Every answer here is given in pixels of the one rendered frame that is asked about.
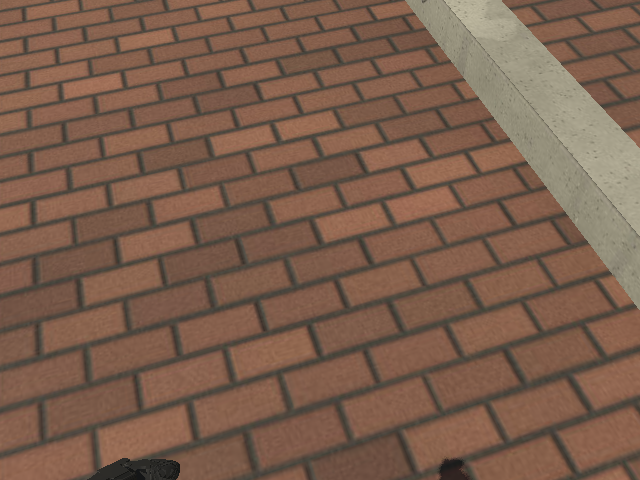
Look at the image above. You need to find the left robot hand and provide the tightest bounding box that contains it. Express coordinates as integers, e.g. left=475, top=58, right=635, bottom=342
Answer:
left=87, top=458, right=180, bottom=480

